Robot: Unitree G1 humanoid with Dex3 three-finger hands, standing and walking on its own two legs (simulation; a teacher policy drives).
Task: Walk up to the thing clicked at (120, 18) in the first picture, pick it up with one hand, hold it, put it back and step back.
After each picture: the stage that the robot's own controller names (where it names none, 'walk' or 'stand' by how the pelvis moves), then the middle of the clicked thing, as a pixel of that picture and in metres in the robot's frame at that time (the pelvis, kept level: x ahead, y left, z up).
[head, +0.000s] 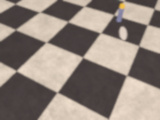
stand; (120, 13) +1.96 -0.57 -0.65
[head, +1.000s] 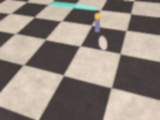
walk; (97, 23) +1.88 -0.09 -0.62
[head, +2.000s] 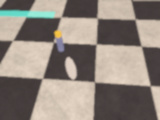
walk; (59, 41) +1.26 +0.29 -0.65
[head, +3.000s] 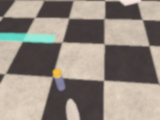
walk; (59, 80) +0.79 +0.26 -0.65
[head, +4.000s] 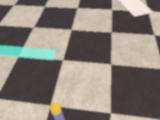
walk; (57, 114) +0.46 +0.23 -0.65
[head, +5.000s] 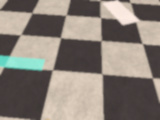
stand; out of the picture +0.38 +0.21 -0.65
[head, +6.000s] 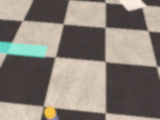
stand; (52, 117) +0.40 +0.21 -0.65
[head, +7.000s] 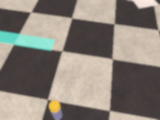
stand; (56, 110) +0.41 +0.18 -0.64
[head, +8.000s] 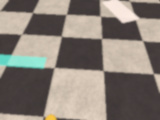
walk; out of the picture +0.41 +0.21 -0.64
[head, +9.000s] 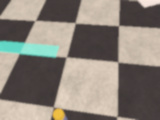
stand; (61, 119) +0.36 +0.21 -0.63
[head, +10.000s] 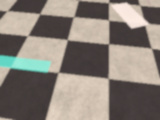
walk; out of the picture +0.35 +0.19 -0.65
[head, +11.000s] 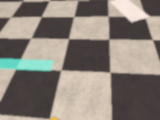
walk; out of the picture +0.40 +0.25 -0.64
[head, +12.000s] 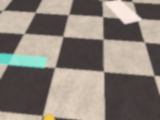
stand; out of the picture +0.42 +0.22 -0.65
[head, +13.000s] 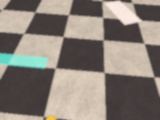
stand; out of the picture +0.41 +0.19 -0.66
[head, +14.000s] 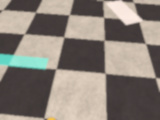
stand; out of the picture +0.39 +0.20 -0.66
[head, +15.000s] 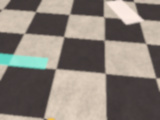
stand; out of the picture +0.38 +0.20 -0.66
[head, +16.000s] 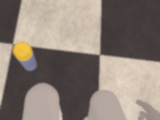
go down; (26, 58) +0.44 +0.25 -0.34
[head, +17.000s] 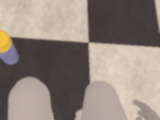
go down; (5, 50) +0.44 +0.30 -0.27
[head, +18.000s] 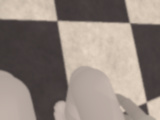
close in; out of the picture +0.41 +0.34 -0.18
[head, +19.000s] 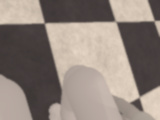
close; out of the picture +0.40 +0.35 -0.16
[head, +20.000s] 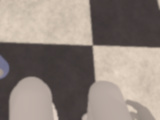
lift; out of the picture +0.34 +0.30 -0.01
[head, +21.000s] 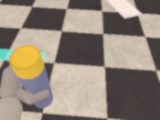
hold; (36, 82) +0.31 +0.15 +0.09
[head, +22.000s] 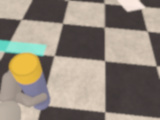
hold; (34, 86) +0.31 +0.16 +0.05
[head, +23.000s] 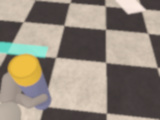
hold; (34, 86) +0.30 +0.16 +0.05
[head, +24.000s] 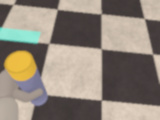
crouch; (30, 82) +0.34 +0.17 +0.00
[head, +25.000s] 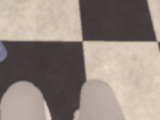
lower; out of the picture +0.44 +0.27 -0.06
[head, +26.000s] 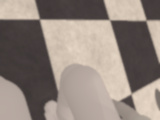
lower; out of the picture +0.40 +0.36 -0.15
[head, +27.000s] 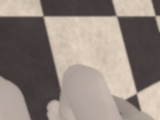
lower; out of the picture +0.39 +0.35 -0.16
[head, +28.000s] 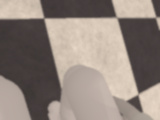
lower; out of the picture +0.38 +0.35 -0.16
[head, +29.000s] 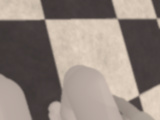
lower; out of the picture +0.37 +0.34 -0.16
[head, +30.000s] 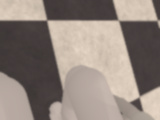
open; out of the picture +0.37 +0.35 -0.16
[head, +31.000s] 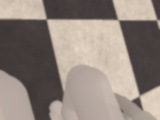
stand; out of the picture +0.36 +0.34 -0.16
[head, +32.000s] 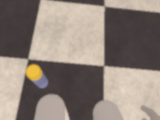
walk; (38, 77) +0.42 +0.24 -0.41
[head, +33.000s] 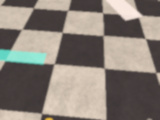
stand; out of the picture +0.38 +0.19 -0.60
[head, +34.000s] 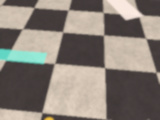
stand; out of the picture +0.38 +0.20 -0.60
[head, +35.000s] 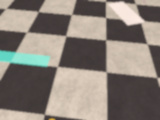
stand; out of the picture +0.38 +0.19 -0.63
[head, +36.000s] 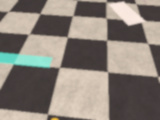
stand; out of the picture +0.40 +0.18 -0.65
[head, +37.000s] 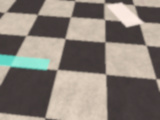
stand; out of the picture +0.37 +0.19 -0.66
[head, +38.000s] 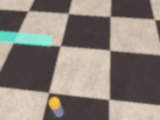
walk; (56, 107) +0.42 +0.21 -0.64
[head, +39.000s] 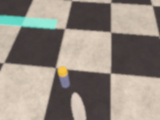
walk; (64, 77) +0.66 +0.17 -0.63
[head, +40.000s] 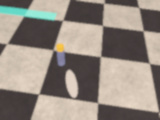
stand; (60, 55) +0.99 +0.16 -0.64
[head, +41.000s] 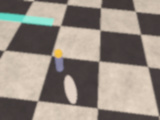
stand; (59, 60) +0.96 +0.19 -0.64
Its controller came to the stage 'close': yes
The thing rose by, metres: 0.68
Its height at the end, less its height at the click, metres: +0.00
